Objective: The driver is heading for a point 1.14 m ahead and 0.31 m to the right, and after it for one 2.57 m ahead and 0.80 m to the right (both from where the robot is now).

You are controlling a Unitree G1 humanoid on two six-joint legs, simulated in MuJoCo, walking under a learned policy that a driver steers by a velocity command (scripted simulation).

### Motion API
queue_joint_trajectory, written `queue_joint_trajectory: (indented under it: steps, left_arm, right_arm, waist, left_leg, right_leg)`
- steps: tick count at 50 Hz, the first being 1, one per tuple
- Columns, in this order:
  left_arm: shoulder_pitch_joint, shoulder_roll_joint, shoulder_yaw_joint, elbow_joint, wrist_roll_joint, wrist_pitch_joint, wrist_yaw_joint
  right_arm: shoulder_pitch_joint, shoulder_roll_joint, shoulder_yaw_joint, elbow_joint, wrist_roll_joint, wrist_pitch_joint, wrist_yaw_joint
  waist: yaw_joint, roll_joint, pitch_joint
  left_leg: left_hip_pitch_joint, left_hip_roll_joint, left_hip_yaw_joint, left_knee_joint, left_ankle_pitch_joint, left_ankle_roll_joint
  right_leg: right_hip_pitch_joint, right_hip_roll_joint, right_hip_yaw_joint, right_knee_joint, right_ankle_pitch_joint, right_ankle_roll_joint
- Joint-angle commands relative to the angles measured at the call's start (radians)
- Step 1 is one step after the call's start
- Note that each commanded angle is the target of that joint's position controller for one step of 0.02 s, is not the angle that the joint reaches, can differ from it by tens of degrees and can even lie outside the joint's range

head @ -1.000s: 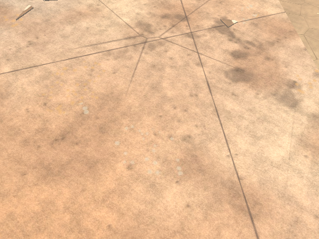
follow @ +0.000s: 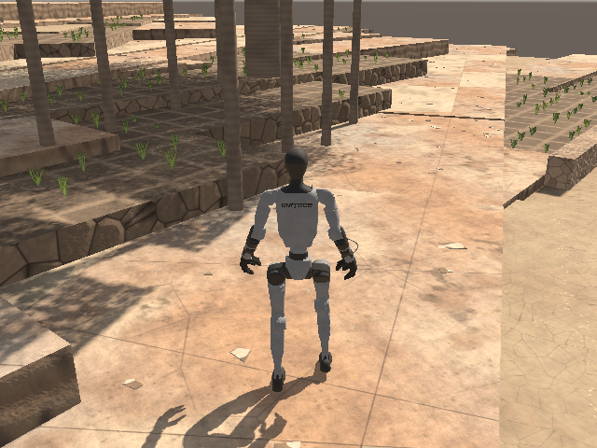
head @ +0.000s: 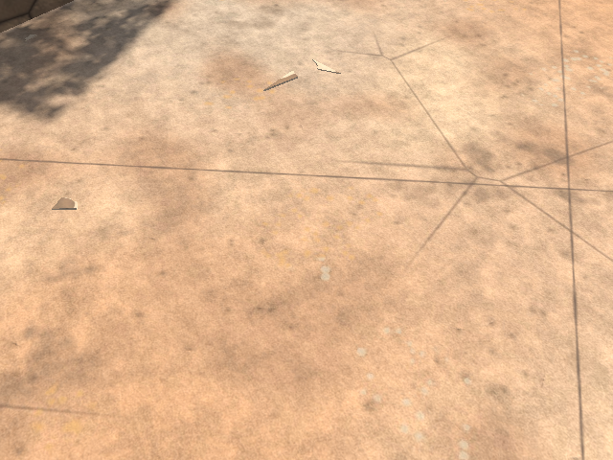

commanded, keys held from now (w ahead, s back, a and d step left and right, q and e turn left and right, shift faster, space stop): w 0.94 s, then w+e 0.06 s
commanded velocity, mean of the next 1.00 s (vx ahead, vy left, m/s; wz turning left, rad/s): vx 0.46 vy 0.00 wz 0.01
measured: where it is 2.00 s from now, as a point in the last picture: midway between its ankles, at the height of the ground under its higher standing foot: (364, 261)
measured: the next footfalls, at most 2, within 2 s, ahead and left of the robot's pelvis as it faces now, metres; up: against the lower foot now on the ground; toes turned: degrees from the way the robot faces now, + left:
right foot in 0.16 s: +0.15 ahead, -0.14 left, +0.00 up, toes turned -2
left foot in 0.68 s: +0.50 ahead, +0.07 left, +0.00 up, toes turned +1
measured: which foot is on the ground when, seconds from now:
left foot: down 0.00-0.16, up 0.18-0.66, down 0.68-1.00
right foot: up 0.00-0.14, down 0.16-0.68, up 0.70-1.00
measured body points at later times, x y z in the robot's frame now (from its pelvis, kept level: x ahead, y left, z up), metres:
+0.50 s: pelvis +0.20 -0.06 +0.00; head +0.23 -0.08 +0.45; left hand +0.20 +0.21 -0.12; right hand +0.39 -0.31 -0.10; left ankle +0.38 +0.11 -0.69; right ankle +0.11 -0.14 -0.75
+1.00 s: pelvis +0.49 -0.02 +0.00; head +0.52 -0.02 +0.45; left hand +0.67 +0.24 -0.10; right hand +0.53 -0.30 -0.12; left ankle +0.46 +0.07 -0.75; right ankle +0.64 -0.20 -0.68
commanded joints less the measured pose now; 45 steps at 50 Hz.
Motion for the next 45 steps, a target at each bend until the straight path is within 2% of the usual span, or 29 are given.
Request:
queue_joint_trajectory:
  steps: [1, 4, 6, 7, 8, 9, 10, 11, 12, 13, 14, 16, 18, 21, 23, 27, 30, 32, 33, 34, 35, 36, 37, 38, 39, 40, 41, 43, 45]
  left_arm:
    - [-0.129, 0.054, -0.002, -0.098, -0.006, -0.027, -0.011]
    - [-0.119, 0.072, -0.004, -0.105, -0.013, -0.035, -0.02]
    - [-0.037, 0.08, 0.001, -0.077, -0.011, -0.04, -0.02]
    - [0.053, 0.097, 0.011, -0.047, -0.011, -0.041, -0.013]
    - [0.178, 0.152, 0.029, -0.024, -0.009, -0.045, -0.003]
    - [0.26, 0.279, 0.056, -0.017, 0.005, -0.042, -0.002]
    - [0.275, 0.215, 0.038, -0.019, 0.008, -0.05, -0.012]
    - [0.212, 0.164, 0.019, -0.029, 0.007, -0.053, -0.012]
    - [0.163, 0.131, 0.009, -0.043, 0.012, -0.054, -0.012]
    - [0.127, 0.109, 0.002, -0.048, 0.016, -0.052, -0.011]
    - [0.103, 0.092, -0.006, -0.054, 0.022, -0.053, -0.009]
    - [0.096, 0.087, -0.008, -0.053, 0.019, -0.057, -0.006]
    - [0.114, 0.096, -0.005, -0.041, 0.013, -0.06, 0.0]
    - [0.143, 0.104, -0.005, -0.021, 0.009, -0.05, 0.011]
    - [0.173, 0.112, -0.004, -0.005, 0.004, -0.044, 0.017]
    - [0.245, 0.123, -0.002, 0.032, -0.003, -0.028, 0.021]
    - [0.258, 0.136, 0.005, 0.05, -0.007, -0.011, 0.026]
    - [0.241, 0.162, 0.014, 0.049, -0.006, -0.003, 0.032]
    - [0.223, 0.168, 0.015, 0.046, -0.004, 0.003, 0.035]
    - [0.21, 0.155, 0.008, 0.037, 0.002, 0.006, 0.038]
    - [0.225, 0.085, -0.017, 0.008, 0.035, 0.001, 0.04]
    - [0.373, -0.02, -0.047, 0.006, 0.012, -0.023, 0.026]
    - [0.258, 0.106, -0.02, 0.007, -0.014, -0.043, 0.016]
    - [0.149, 0.134, -0.01, -0.03, -0.034, -0.055, 0.01]
    - [0.101, 0.114, -0.014, -0.04, -0.025, -0.06, 0.015]
    - [0.088, 0.106, -0.01, -0.041, -0.008, -0.057, 0.017]
    - [0.119, 0.093, -0.009, -0.035, -0.005, -0.047, 0.014]
    - [0.151, 0.055, -0.016, -0.026, -0.002, -0.026, 0.018]
    - [0.095, 0.044, -0.02, -0.05, 0.008, -0.015, 0.023]
  right_arm:
    - [-0.025, -0.196, -0.057, -0.052, 0.011, -0.024, 0.005]
    - [-0.011, -0.202, -0.058, -0.034, 0.02, -0.022, 0.013]
    - [-0.017, -0.186, -0.05, -0.025, 0.019, -0.016, 0.015]
    - [-0.012, -0.158, -0.039, -0.02, 0.011, -0.014, 0.015]
    - [-0.018, -0.101, -0.019, -0.028, -0.001, -0.016, 0.015]
    - [0.007, -0.045, -0.001, -0.084, -0.003, -0.036, 0.009]
    - [-0.024, -0.127, -0.021, -0.087, 0.013, -0.05, 0.002]
    - [-0.052, -0.171, -0.036, -0.09, 0.032, -0.057, 0.007]
    - [-0.066, -0.162, -0.033, -0.081, 0.03, -0.058, 0.008]
    - [-0.083, -0.148, -0.031, -0.078, 0.015, -0.058, 0.009]
    - [-0.083, -0.136, -0.033, -0.073, 0.008, -0.054, 0.01]
    - [-0.069, -0.11, -0.03, -0.062, 0.005, -0.043, 0.015]
    - [-0.1, -0.1, -0.028, -0.07, 0.0, -0.037, 0.013]
    - [-0.185, -0.068, -0.016, -0.094, -0.001, -0.043, 0.016]
    - [-0.257, -0.049, -0.008, -0.11, 0.003, -0.051, 0.025]
    - [-0.378, -0.041, 0.0, -0.144, 0.013, -0.065, 0.052]
    - [-0.41, -0.058, -0.004, -0.163, 0.015, -0.073, 0.07]
    - [-0.338, -0.097, -0.02, -0.147, 0.01, -0.072, 0.069]
    - [-0.224, -0.131, -0.038, -0.117, 0.008, -0.07, 0.062]
    - [-0.057, -0.176, -0.058, -0.072, 0.007, -0.066, 0.048]
    - [0.123, -0.254, -0.074, -0.038, -0.005, -0.056, 0.032]
    - [0.109, -0.271, -0.07, -0.025, -0.008, -0.061, 0.043]
    - [0.081, -0.169, -0.049, -0.031, 0.005, -0.058, 0.039]
    - [0.01, -0.142, -0.038, -0.032, 0.007, -0.056, 0.034]
    - [-0.049, -0.135, -0.033, -0.033, 0.002, -0.056, 0.035]
    - [-0.089, -0.115, -0.029, -0.035, -0.007, -0.059, 0.039]
    - [-0.107, -0.102, -0.024, -0.033, -0.017, -0.064, 0.04]
    - [-0.112, -0.103, -0.027, -0.015, -0.006, -0.078, 0.042]
    - [-0.102, -0.126, -0.032, 0.009, -0.002, -0.085, 0.037]
  waist:
    - [-0.025, 0.153, 0.066]
    - [-0.012, 0.143, 0.078]
    - [0.038, 0.121, 0.062]
    - [0.077, 0.105, 0.034]
    - [0.131, 0.005, -0.034]
    - [0.124, -0.288, -0.11]
    - [0.146, -0.218, -0.109]
    - [0.119, -0.158, -0.02]
    - [0.098, -0.112, 0.013]
    - [0.084, -0.078, 0.04]
    - [0.064, -0.08, 0.05]
    - [0.047, -0.085, 0.046]
    - [0.049, -0.052, 0.055]
    - [0.07, -0.04, 0.068]
    - [0.097, -0.045, 0.083]
    - [0.134, -0.031, 0.123]
    - [0.114, -0.043, 0.124]
    - [0.059, -0.076, 0.057]
    - [-0.01, -0.084, -0.023]
    - [-0.091, -0.075, -0.135]
    - [-0.131, 0.089, -0.302]
    - [-0.029, 0.333, -0.424]
    - [-0.081, 0.201, -0.318]
    - [-0.069, 0.148, -0.159]
    - [-0.033, 0.044, -0.078]
    - [-0.002, 0.035, -0.025]
    - [0.032, 0.066, -0.023]
    - [0.059, 0.084, -0.011]
    - [0.059, 0.078, 0.035]
  left_leg:
    - [-0.05, 0.253, -0.201, -0.142, -0.141, 0.183]
    - [-0.073, 0.276, -0.219, -0.112, -0.169, 0.177]
    - [-0.118, 0.254, -0.195, -0.043, -0.154, 0.148]
    - [-0.163, 0.218, -0.165, 0.047, -0.111, 0.125]
    - [-0.254, 0.136, -0.075, 0.3, -0.053, 0.073]
    - [-0.555, -0.006, 0.057, 0.685, -0.236, -0.01]
    - [-0.675, -0.005, -0.06, 0.867, -0.342, -0.017]
    - [-0.747, 0.053, -0.076, 0.926, -0.26, 0.004]
    - [-0.741, 0.09, -0.057, 0.919, -0.172, 0.014]
    - [-0.729, 0.114, -0.051, 0.877, -0.102, 0.014]
    - [-0.682, 0.137, -0.053, 0.836, -0.046, 0.011]
    - [-0.635, 0.141, -0.031, 0.795, 0.029, -0.009]
    - [-0.657, 0.14, -0.019, 0.725, 0.101, -0.033]
    - [-0.645, 0.131, 0.002, 0.543, 0.222, -0.052]
    - [-0.603, 0.114, 0.025, 0.42, 0.301, -0.051]
    - [-0.588, 0.085, 0.043, 0.278, 0.334, -0.032]
    - [-0.578, 0.065, 0.043, 0.221, 0.249, 0.008]
    - [-0.443, 0.018, 0.074, 0.214, 0.166, 0.043]
    - [-0.283, -0.014, 0.102, 0.197, 0.165, 0.072]
    - [-0.009, 0.018, 0.074, 0.206, 0.209, 0.111]
    - [0.322, 0.242, -0.189, 0.259, 0.229, 0.171]
    - [0.576, 0.432, -0.694, 0.112, -0.017, 0.334]
    - [0.498, 0.386, -0.66, 0.04, -0.13, 0.282]
    - [0.347, 0.35, -0.492, 0.012, -0.077, 0.243]
    - [0.195, 0.312, -0.393, -0.018, 0.045, 0.224]
    - [0.089, 0.273, -0.316, -0.047, 0.141, 0.218]
    - [0.025, 0.252, -0.271, -0.078, 0.184, 0.217]
    - [-0.045, 0.237, -0.207, -0.128, 0.232, 0.233]
    - [-0.093, 0.23, -0.148, -0.163, 0.27, 0.238]
  right_leg:
    - [-0.022, 0.008, -0.005, -0.106, 0.016, -0.007]
    - [0.049, 0.01, -0.006, -0.161, 0.0, -0.042]
    - [0.191, 0.032, -0.033, -0.217, 0.011, -0.066]
    - [0.313, 0.047, -0.038, -0.235, -0.012, -0.08]
    - [0.484, -0.056, 0.101, -0.291, -0.066, -0.123]
    - [0.696, -0.285, 0.538, -0.438, -0.303, -0.268]
    - [0.684, -0.322, 0.743, -0.537, -0.5, -0.318]
    - [0.631, -0.311, 0.648, -0.538, -0.512, -0.29]
    - [0.575, -0.266, 0.541, -0.534, -0.423, -0.262]
    - [0.521, -0.228, 0.46, -0.546, -0.32, -0.25]
    - [0.468, -0.193, 0.387, -0.563, -0.221, -0.234]
    - [0.422, -0.158, 0.293, -0.595, -0.074, -0.236]
    - [0.426, -0.146, 0.225, -0.614, 0.063, -0.243]
    - [0.434, -0.117, 0.131, -0.617, 0.215, -0.226]
    - [0.43, -0.105, 0.09, -0.622, 0.238, -0.214]
    - [0.504, -0.143, 0.084, -0.604, 0.248, -0.218]
    - [0.6, -0.184, 0.089, -0.543, 0.371, -0.207]
    - [0.64, -0.184, 0.078, -0.433, 0.671, -0.188]
    - [0.63, -0.16, 0.053, -0.296, 0.838, -0.172]
    - [0.51, -0.119, 0.025, -0.092, 0.814, -0.141]
    - [0.264, -0.037, -0.011, 0.247, 0.384, -0.11]
    - [-0.092, 0.145, 0.094, 0.536, -0.391, -0.066]
    - [-0.2, 0.079, 0.163, 0.602, -0.373, -0.074]
    - [-0.237, 0.032, 0.121, 0.579, -0.277, -0.08]
    - [-0.202, -0.016, 0.095, 0.527, -0.19, -0.074]
    - [-0.168, -0.042, 0.086, 0.472, -0.139, -0.064]
    - [-0.11, -0.065, 0.094, 0.449, -0.105, -0.056]
    - [-0.075, -0.079, 0.08, 0.398, -0.087, -0.033]
    - [-0.116, -0.09, 0.067, 0.317, -0.034, -0.007]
